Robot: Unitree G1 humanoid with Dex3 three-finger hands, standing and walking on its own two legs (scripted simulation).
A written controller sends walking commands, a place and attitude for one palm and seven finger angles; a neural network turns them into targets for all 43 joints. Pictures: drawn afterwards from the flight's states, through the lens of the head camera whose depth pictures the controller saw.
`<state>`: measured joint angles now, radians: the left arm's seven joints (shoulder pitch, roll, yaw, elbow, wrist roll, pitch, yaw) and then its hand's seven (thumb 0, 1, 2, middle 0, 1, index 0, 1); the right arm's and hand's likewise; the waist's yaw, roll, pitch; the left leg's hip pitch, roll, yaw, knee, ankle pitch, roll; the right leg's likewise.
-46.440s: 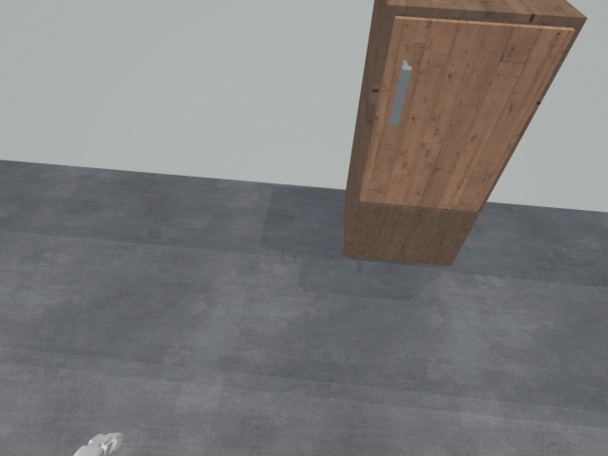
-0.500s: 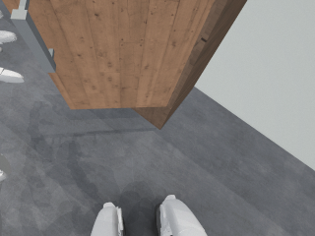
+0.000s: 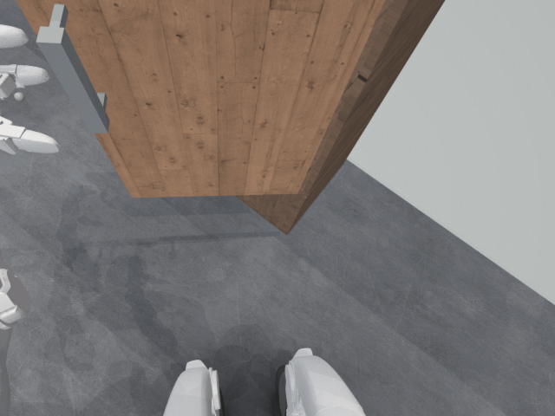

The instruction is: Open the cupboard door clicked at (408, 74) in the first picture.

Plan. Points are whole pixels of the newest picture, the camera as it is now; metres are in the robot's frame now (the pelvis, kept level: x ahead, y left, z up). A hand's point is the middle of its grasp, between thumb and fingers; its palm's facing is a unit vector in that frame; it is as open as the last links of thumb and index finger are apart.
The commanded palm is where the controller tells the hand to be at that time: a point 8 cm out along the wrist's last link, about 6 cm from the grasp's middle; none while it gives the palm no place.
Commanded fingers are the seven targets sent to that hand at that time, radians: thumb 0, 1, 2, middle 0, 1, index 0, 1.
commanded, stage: slide the fingers in behind the handle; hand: left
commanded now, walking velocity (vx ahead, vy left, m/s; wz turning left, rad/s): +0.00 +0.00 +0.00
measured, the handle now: (81, 75) +0.55 +0.21 +0.08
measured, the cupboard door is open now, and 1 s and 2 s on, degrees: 42 41 40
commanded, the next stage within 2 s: close the thumb around the handle in 1.60 s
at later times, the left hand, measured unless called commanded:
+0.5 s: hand (38, 101) +0.51 +0.26 +0.08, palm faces +0.00 -1.00 +0.00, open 14.0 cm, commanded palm +0.49 +0.28 +0.08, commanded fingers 0.00 -0.50 0.30 -0.30 -1.20 -0.30 -1.20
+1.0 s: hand (85, 104) +0.51 +0.21 +0.07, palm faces -0.05 -1.00 +0.02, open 14.2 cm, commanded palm +0.49 +0.24 +0.08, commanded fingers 0.00 -0.50 0.30 -0.30 -1.20 -0.30 -1.20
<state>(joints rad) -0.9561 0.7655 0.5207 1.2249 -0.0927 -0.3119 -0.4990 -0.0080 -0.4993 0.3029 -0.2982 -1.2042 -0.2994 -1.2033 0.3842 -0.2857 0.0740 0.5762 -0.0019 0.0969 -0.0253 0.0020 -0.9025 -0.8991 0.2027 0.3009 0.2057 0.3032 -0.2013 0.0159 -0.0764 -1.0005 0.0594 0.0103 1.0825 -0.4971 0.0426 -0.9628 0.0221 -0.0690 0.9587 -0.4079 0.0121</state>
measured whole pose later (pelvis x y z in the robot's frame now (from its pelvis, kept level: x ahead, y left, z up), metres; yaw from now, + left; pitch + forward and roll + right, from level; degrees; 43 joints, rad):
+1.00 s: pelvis +0.00 +0.00 +0.00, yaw +2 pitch +23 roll -5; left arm -0.94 0.53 0.36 1.15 -0.12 -0.35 -0.35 -0.01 -0.50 0.30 -0.30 -1.20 -0.25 -1.21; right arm 0.38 -0.27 0.04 0.64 -0.02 0.07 0.00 0.00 -0.90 -0.90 0.20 0.30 0.21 0.30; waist -0.17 0.02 -0.10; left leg -0.98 0.04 -0.01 1.07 -0.49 0.03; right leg -0.93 0.00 -0.09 0.96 -0.42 0.01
